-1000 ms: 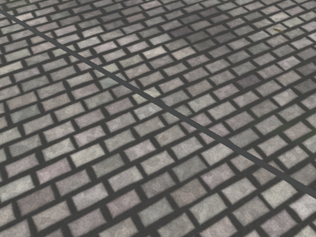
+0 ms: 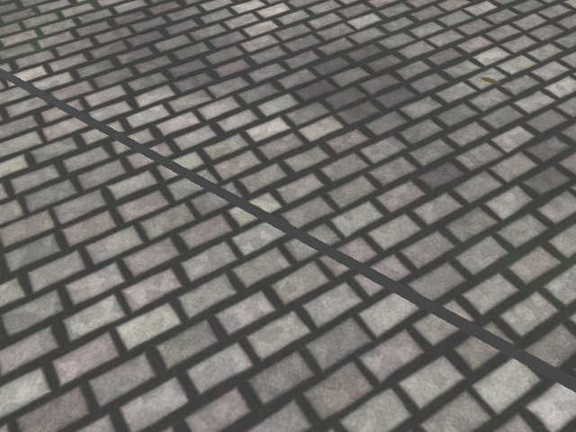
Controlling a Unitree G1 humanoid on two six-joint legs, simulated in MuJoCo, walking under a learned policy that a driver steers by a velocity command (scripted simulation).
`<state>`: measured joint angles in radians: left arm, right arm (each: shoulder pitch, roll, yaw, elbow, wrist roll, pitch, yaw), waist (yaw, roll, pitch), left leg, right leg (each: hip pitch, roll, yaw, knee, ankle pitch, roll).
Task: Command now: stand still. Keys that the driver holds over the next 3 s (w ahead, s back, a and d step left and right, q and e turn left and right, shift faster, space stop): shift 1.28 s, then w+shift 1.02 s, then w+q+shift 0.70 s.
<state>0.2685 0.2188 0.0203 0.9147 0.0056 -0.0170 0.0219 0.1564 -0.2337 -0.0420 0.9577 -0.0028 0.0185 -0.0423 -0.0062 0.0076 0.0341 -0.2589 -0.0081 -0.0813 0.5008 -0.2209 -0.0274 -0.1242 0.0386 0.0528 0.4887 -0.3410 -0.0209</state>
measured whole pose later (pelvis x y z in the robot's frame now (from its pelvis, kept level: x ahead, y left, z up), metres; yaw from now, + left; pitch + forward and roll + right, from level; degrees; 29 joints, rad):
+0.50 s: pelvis +0.00 +0.00 +0.00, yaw +0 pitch -1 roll +0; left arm 0.31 0.19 0.01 1.05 0.00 -0.02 0.03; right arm 0.17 -0.21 -0.03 1.09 0.00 0.02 -0.05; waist -0.01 0.01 0.04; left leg -0.26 -0.01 -0.09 0.48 -0.21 -0.03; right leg -0.12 0.04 0.04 0.47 -0.33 -0.02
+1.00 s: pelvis +0.00 +0.00 +0.00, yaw +1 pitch -1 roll +0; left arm 0.35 0.17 0.00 1.09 0.00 -0.02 0.03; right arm 0.20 -0.20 -0.02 1.11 0.00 0.02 -0.05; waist 0.00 0.01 0.04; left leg -0.26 -0.01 -0.09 0.49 -0.21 -0.02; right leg -0.12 0.03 0.04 0.46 -0.33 -0.02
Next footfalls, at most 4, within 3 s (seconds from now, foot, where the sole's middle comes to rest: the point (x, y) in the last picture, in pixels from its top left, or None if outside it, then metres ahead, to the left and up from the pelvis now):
1.58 left None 0.13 0.17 -0.77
2.06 right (321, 381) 0.63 -0.05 -0.77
2.56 left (238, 235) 1.10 0.18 -0.77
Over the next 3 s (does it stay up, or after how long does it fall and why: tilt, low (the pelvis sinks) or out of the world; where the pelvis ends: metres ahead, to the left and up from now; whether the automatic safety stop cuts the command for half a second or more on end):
stays up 1.27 0.17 -0.02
